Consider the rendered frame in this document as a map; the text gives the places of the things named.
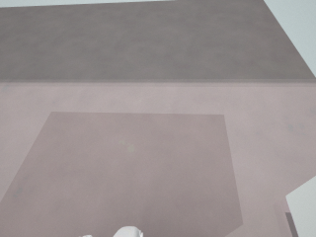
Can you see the left robot thigh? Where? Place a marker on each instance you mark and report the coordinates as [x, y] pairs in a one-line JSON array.
[[129, 231]]

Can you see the fridge door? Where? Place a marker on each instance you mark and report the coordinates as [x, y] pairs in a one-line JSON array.
[[302, 205]]

